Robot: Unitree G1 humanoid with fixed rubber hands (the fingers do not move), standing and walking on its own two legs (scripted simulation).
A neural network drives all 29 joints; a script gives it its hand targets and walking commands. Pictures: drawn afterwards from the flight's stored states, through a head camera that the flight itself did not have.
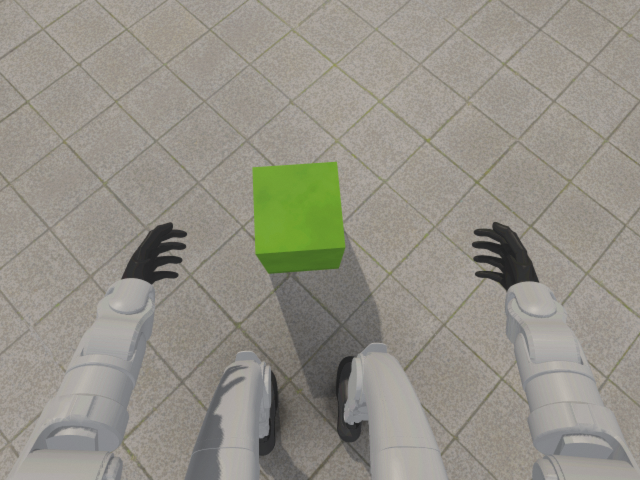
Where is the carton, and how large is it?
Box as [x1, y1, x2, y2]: [252, 162, 344, 273]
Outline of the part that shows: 336,162 252,167 255,253 268,273 338,268 344,249 344,238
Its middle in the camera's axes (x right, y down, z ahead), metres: -0.05 -0.04 +1.00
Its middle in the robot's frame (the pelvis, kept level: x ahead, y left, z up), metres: +0.56 +0.04 -0.55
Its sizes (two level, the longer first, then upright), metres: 0.210 0.200 0.250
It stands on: the floor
